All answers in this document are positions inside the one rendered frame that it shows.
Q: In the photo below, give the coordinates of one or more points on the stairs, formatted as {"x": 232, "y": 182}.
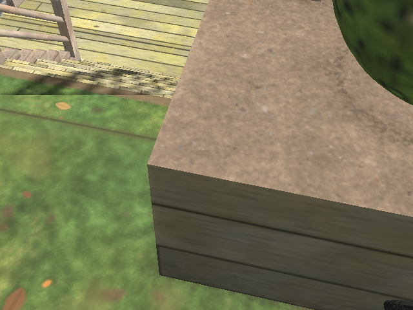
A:
{"x": 103, "y": 80}

